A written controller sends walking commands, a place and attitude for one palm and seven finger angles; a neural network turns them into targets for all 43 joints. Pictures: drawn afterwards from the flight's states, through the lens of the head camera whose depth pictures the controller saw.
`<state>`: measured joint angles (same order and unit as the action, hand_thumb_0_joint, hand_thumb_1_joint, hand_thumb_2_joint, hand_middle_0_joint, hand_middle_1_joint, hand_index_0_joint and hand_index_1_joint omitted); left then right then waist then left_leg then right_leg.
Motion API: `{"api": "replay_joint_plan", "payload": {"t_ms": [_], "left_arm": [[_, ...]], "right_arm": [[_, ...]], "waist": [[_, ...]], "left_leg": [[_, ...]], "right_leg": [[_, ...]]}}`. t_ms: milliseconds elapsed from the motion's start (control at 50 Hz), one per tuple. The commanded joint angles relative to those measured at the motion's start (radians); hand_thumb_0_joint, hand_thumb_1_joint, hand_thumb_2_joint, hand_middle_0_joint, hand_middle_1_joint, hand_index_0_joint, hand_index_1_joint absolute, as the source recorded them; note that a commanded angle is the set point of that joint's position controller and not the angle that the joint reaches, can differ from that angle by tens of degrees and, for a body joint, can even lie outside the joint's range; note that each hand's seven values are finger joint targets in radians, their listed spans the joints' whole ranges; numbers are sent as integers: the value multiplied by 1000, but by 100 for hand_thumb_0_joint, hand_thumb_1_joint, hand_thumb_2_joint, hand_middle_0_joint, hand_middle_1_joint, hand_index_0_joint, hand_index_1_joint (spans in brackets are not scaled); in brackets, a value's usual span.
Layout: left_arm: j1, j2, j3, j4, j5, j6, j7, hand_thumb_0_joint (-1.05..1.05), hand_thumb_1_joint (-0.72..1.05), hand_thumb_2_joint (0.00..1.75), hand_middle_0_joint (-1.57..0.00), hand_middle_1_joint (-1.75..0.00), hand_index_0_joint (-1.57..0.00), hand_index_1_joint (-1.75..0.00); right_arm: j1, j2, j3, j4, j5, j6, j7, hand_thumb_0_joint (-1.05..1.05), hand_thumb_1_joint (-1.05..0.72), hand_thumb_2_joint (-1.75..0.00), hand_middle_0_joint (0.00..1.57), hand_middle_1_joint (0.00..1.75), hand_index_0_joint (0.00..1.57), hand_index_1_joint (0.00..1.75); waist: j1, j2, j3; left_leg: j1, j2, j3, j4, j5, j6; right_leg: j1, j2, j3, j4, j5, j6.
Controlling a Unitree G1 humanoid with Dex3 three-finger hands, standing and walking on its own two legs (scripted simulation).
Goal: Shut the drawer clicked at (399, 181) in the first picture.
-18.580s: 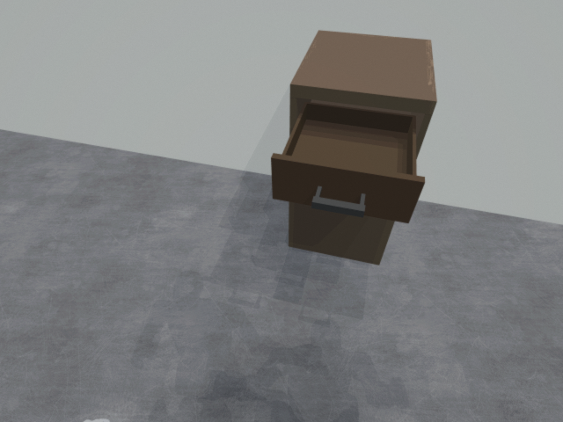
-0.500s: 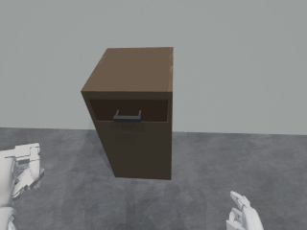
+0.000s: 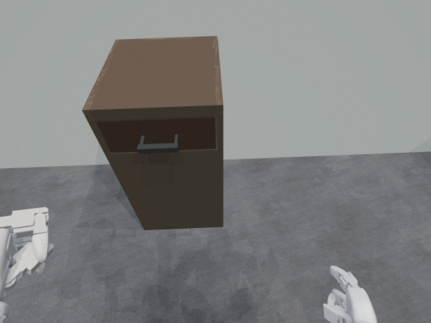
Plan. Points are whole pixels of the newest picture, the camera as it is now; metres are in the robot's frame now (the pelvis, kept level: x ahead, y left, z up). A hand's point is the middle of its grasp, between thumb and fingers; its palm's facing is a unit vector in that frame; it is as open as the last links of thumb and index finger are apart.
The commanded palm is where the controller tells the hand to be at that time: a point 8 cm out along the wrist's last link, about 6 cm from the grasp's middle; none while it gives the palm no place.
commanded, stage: step back with the hand held close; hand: left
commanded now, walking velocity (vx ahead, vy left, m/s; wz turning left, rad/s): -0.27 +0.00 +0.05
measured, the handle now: (159, 143) +0.63 +0.22 -0.11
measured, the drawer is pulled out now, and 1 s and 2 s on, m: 0.00 0.00 0.00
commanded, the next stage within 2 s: stop stepping back and stand still in 1.48 s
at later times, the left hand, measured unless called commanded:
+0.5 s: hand out of the picture +0.11 +0.26 +0.15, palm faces +0.39 -0.79 -0.47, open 3.2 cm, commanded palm +0.04 +0.30 +0.17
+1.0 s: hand out of the picture +0.05 +0.25 +0.16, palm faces +0.43 -0.73 -0.53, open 3.2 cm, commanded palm -0.04 +0.30 +0.17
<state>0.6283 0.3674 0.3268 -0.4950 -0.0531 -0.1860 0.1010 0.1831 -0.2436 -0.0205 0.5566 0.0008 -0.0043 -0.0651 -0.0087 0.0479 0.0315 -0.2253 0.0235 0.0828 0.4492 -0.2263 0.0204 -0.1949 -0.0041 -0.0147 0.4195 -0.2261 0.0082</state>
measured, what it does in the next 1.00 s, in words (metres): walks backwards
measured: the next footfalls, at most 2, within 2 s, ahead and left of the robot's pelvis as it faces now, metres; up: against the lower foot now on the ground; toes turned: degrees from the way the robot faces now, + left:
right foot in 1.04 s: -0.07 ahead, -0.12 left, +0.00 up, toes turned +13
left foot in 1.22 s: -0.10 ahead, +0.12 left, +0.00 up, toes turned +7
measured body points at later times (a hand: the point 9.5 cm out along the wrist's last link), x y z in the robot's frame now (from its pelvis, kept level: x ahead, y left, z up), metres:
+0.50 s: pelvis -0.07 +0.01 -0.01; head -0.05 +0.02 +0.43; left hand +0.08 +0.30 +0.18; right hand +0.10 -0.22 -0.09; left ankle +0.01 +0.10 -0.74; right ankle +0.00 -0.12 -0.74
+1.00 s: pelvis -0.13 +0.00 -0.03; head -0.10 +0.02 +0.42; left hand +0.02 +0.29 +0.19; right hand +0.06 -0.23 -0.10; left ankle +0.01 +0.11 -0.74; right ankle -0.09 -0.13 -0.74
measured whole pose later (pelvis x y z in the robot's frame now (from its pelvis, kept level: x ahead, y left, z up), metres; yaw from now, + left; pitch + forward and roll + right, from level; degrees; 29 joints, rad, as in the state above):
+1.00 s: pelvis -0.13 +0.00 -0.03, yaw +8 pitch +0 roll -3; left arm 0.58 0.46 0.46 -0.63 0.00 -0.33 0.14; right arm 0.22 -0.19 -0.02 0.57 -0.02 -0.11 -0.07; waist -0.06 0.01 0.06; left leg -0.57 0.05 0.05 0.68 -0.13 0.06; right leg -0.40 0.08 0.04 0.76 -0.33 0.01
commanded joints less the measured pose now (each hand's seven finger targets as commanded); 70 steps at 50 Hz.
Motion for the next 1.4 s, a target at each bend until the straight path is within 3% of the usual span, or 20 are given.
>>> {"api": "replay_joint_plan", "payload": {"t_ms": [0, 200, 300, 400, 560, 780, 880, 940, 980, 1000, 1040, 1060, 1120, 1160, 1180, 1200, 1220, 1240, 1320, 1380], "left_arm": [[30, 196, 183, -268, -7, -69, 38, 0, 90, 90, -140, -160, -140, -160], [10, 160, 163, -242, 7, -90, 52, 0, 90, 90, -140, -160, -140, -160], [-15, 170, 169, -283, 19, -114, 62, 0, 90, 90, -140, -160, -140, -160], [-36, 162, 165, -295, 25, -129, 69, 0, 90, 90, -140, -160, -140, -160], [-12, 164, 198, -291, 35, -157, 66, 0, 90, 90, -140, -160, -140, -160], [-24, 188, 220, -319, 33, -185, 72, 0, 90, 90, -140, -160, -140, -160], [-3, 186, 257, -332, 47, -197, 68, 0, 90, 90, -140, -160, -140, -160], [7, 202, 278, -325, 41, -199, 55, 0, 90, 90, -140, -160, -140, -160], [30, 200, 273, -322, 18, -211, 44, 0, 90, 90, -140, -160, -140, -160], [36, 203, 269, -336, 11, -217, 41, 0, 90, 90, -140, -160, -140, -160], [-14, 217, 225, -331, 6, -225, 50, 0, 90, 90, -140, -160, -140, -160], [-63, 213, 195, -327, 7, -203, 62, 0, 90, 90, -140, -160, -140, -160], [-92, 208, 194, -275, 32, -175, 67, 0, 90, 90, -140, -160, -140, -160], [-110, 182, 161, -270, 32, -174, 55, 0, 90, 90, -140, -160, -140, -160], [-131, 184, 151, -305, 32, -183, 48, 0, 90, 90, -140, -160, -140, -160], [-139, 186, 148, -336, 41, -185, 43, 0, 90, 90, -140, -160, -140, -160], [-83, 186, 164, -311, 28, -195, 32, 0, 90, 90, -140, -160, -140, -160], [-55, 192, 182, -305, 14, -192, 31, 0, 90, 90, -140, -160, -140, -160], [-5, 164, 168, -392, -2, -156, 27, 0, 90, 90, -140, -160, -140, -160], [-1, 173, 177, -383, -1, -135, 32, 0, 90, 90, -140, -160, -140, -160]], "right_arm": [[-102, -93, -40, -183, 2, -46, -13, 0, -90, -90, 20, 30, 20, 30], [-83, -101, -44, -177, 6, -84, -18, 0, -90, -90, 20, 30, 20, 30], [-73, -106, -43, -176, 2, -110, -21, 0, -90, -90, 20, 30, 20, 30], [-66, -108, -41, -171, -4, -127, -26, 0, -90, -90, 20, 30, 20, 30], [-68, -103, -50, -158, -4, -146, -20, 0, -90, -90, 20, 30, 20, 30], [-61, -96, -55, -127, -15, -146, -11, 0, -90, -90, 20, 30, 20, 30], [-81, -110, -58, -139, -14, -160, -16, 0, -90, -90, 20, 30, 20, 30], [-76, -106, -68, -140, -14, -168, -10, 0, -90, -90, 20, 30, 20, 30], [-72, -95, -69, -128, -17, -174, -4, 0, -90, -90, 20, 30, 20, 30], [-60, -89, -69, -125, -18, -177, 2, 0, -90, -90, 20, 30, 20, 30], [-47, -54, -71, -94, -8, -164, 15, 0, -90, -90, 20, 30, 20, 30], [-80, -58, -78, -84, -7, -158, 18, 0, -90, -90, 20, 30, 20, 30], [-77, -25, -51, -70, -21, -136, -3, 0, -90, -90, 20, 30, 20, 30], [-82, -42, -37, -59, -19, -119, -18, 0, -90, -90, 20, 30, 20, 30], [-84, -65, -43, -63, -14, -124, -23, 0, -90, -90, 20, 30, 20, 30], [-88, -76, -58, -77, -16, -132, -21, 0, -90, -90, 20, 30, 20, 30], [-40, -72, -69, -72, -14, -150, -1, 0, -90, -90, 20, 30, 20, 30], [-50, -62, -68, -87, -25, -170, 4, 0, -90, -90, 20, 30, 20, 30], [-41, -73, -64, -78, -22, -187, 43, 0, -90, -90, 20, 30, 20, 30], [-76, -72, -56, -95, -25, -172, 48, 0, -90, -90, 20, 30, 20, 30]], "waist": [[28, 30, -209], [5, 8, -92], [-3, 0, -75], [-6, 27, -64], [-3, 34, -88], [-17, -26, -117], [-3, 152, -151], [1, 138, -114], [2, 128, -94], [-10, 91, -99], [-15, -207, -158], [-1, -238, -138], [-21, -233, -105], [-30, -141, -119], [-26, 1, -148], [-9, 139, -207], [-3, 141, -254], [5, 170, -245], [1, 127, -222], [0, 184, -160]], "left_leg": [[34, 66, -90, -41, 382, 23], [-277, 89, -141, -117, -147, 49], [-315, 78, -160, -97, -296, 52], [-343, 89, -179, -97, -360, 54], [-473, 110, -212, -104, -405, 76], [-359, 58, -187, 16, -358, 54], [-626, 227, -329, -211, -517, 124], [-615, 282, -327, -224, -513, 128], [-479, 249, -245, -135, -419, 83], [-346, 191, -190, -37, -332, 48], [-89, -1, -48, 368, -140, -49], [-124, -30, -99, 546, -184, -48], [-171, -13, -120, 371, -182, -34], [-61, -21, -66, 26, 31, -24], [8, 75, -116, -86, 341, 3], [77, 235, -216, -93, 624, 45], [133, 314, -204, -115, 688, 89], [92, 348, -247, -82, 715, 133], [107, 336, -161, -72, 680, 129], [-23, 328, -135, -153, 368, 106]], "right_leg": [[92, -36, 26, 38, 385, 2], [108, -21, 64, 78, 141, 2], [49, -23, 97, 29, -33, -4], [17, -12, 101, 28, -141, -5], [105, 20, 127, 147, -4, -5], [-85, -36, 188, 62, -114, -37], [198, 84, 66, 409, 49, 8], [158, 108, 62, 455, -127, -3], [45, 70, 87, 282, -212, -37], [-69, 19, 173, 147, -159, -65], [-337, -233, 491, -145, -59, -138], [-337, -317, 537, -183, 83, -192], [-176, -231, 365, -36, 607, -159], [-123, -121, 244, 96, 652, -79], [-125, -37, 183, 187, 518, -24], [-159, 27, 109, 332, 138, 8], [-215, 63, 109, 475, -191, 7], [-268, 61, 93, 590, -284, 6], [-280, 40, 48, 581, -260, 13], [-175, 28, 2, 457, -262, 9]]}}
